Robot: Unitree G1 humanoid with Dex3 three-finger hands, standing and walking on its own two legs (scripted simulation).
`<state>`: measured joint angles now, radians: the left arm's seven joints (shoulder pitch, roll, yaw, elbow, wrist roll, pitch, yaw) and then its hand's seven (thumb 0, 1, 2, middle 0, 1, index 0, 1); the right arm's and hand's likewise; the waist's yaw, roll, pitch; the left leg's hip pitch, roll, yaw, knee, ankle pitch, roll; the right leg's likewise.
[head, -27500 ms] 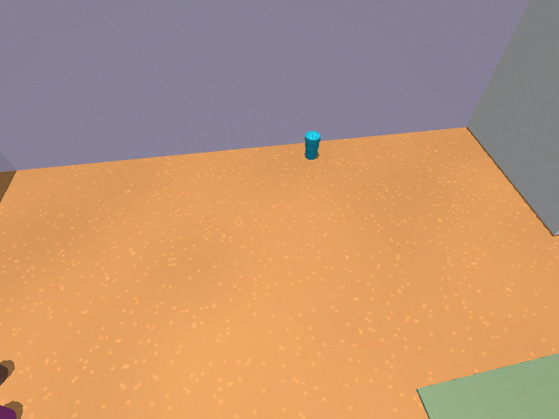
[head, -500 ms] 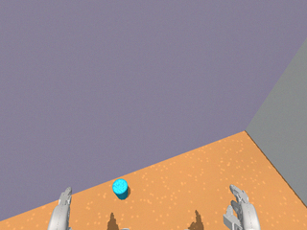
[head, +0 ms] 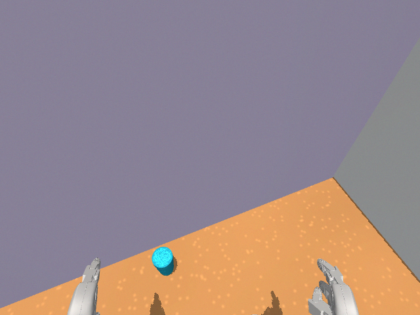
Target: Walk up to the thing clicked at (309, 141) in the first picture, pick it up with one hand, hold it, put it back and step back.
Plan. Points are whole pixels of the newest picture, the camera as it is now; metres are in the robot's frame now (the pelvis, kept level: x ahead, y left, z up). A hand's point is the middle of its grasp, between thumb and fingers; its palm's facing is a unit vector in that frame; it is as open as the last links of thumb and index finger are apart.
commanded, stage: home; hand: left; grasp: from the side
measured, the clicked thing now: (164, 263) +0.44 +0.20 -0.65
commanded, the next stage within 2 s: stand in 0.80 s
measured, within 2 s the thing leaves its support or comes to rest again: neither
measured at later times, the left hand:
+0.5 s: hand (117, 307) +0.16 +0.18 -0.06, palm faces +0.11 -0.96 -0.28, open 17.5 cm
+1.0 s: hand (112, 306) +0.17 +0.19 -0.06, palm faces +0.10 -0.96 -0.28, open 17.0 cm
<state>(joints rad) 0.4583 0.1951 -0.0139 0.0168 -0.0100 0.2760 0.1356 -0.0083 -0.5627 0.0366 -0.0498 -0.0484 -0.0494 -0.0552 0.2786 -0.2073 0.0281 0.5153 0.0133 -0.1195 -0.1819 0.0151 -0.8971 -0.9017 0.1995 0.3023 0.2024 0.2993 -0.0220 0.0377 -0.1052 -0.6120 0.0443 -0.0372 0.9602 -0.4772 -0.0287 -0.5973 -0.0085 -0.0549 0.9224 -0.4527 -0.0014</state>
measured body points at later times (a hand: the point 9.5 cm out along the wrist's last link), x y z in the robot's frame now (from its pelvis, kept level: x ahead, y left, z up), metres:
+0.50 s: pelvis +0.00 +0.00 +0.00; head +0.01 +0.00 +0.45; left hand +0.16 +0.23 -0.04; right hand +0.16 -0.24 -0.07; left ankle +0.01 +0.13 -0.69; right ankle +0.01 -0.12 -0.69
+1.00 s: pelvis +0.00 +0.01 +0.00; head +0.01 +0.01 +0.45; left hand +0.16 +0.24 -0.04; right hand +0.16 -0.23 -0.07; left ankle +0.01 +0.13 -0.69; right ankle +0.01 -0.12 -0.69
